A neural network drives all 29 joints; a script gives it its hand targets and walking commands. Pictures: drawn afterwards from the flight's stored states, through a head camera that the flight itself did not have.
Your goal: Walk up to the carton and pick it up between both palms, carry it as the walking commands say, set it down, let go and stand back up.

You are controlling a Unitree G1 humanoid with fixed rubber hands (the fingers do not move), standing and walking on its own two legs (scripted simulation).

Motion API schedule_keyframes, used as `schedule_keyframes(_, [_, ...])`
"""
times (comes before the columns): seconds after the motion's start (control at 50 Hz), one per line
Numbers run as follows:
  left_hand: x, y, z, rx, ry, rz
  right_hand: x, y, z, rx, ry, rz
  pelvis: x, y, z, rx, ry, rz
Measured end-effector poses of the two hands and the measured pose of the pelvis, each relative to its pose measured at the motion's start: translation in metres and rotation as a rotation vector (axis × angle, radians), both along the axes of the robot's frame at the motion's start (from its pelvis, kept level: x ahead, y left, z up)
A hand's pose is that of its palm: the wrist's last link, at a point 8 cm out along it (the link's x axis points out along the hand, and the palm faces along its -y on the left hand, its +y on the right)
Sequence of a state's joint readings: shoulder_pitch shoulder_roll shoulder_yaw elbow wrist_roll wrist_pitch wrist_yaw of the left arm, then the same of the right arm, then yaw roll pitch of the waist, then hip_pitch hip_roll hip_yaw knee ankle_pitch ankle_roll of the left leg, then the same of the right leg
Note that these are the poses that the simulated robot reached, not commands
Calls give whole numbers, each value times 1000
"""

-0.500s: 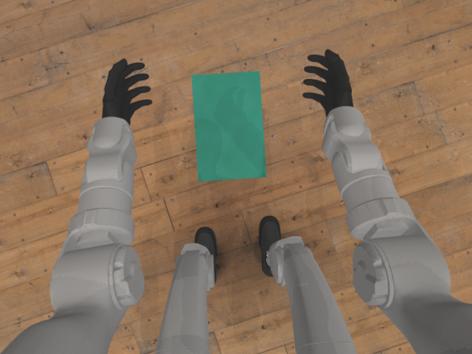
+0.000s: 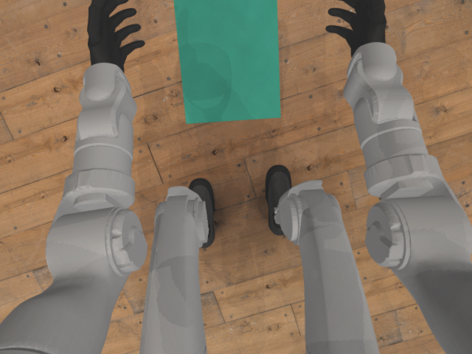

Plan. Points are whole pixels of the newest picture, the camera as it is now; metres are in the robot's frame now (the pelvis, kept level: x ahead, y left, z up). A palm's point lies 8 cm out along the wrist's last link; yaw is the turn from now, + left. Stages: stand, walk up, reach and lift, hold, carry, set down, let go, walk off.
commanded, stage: reach and lift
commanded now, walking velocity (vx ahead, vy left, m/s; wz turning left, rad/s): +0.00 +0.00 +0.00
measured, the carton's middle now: (229, 55) +0.53 +0.03 -0.43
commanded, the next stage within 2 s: none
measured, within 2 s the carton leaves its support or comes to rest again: neither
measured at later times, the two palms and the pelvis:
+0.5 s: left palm (140, 72) +0.49 +0.19 -0.30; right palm (330, 60) +0.49 -0.15 -0.30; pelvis -0.03 +0.00 -0.12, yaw +0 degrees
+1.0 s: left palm (142, 63) +0.51 +0.20 -0.35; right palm (315, 57) +0.51 -0.14 -0.36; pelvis -0.04 +0.00 -0.17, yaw +0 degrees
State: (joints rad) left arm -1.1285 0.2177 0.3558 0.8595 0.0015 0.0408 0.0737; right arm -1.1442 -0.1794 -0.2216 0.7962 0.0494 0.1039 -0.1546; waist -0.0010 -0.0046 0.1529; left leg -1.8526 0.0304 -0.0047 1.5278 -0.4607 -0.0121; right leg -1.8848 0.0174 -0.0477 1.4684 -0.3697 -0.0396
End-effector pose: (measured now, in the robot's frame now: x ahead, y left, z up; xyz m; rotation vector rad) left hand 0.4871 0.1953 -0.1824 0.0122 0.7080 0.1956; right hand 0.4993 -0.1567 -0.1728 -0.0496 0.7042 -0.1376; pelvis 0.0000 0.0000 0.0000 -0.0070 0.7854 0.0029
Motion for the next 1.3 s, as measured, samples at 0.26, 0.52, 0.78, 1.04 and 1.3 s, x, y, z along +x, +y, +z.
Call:
schedule_keyframes(0.26, [2, -1, -89, -9, -17, 16, 3, 9, -93, 25, -16, 0, -28, -3, -71, 13, -205, -5])
schedule_keyframes(0.52, [-4, -6, -120, -22, 90, 18, -4, 8, -126, 35, 75, 0, -32, -2, -127, 16, -178, -7])
schedule_keyframes(0.78, [13, 7, -187, 8, 56, -2, 20, 6, -192, 8, 34, 27, -33, 0, -158, 14, -192, -8])
schedule_keyframes(1.04, [18, 5, -172, -3, 16, -19, 14, 16, -184, 21, 36, 44, -36, 4, -167, 6, -226, -7])
schedule_keyframes(1.3, [9, -8, -185, -17, 64, -48, 17, 29, -184, 47, 32, 55, -35, 4, -166, 5, -225, -6])
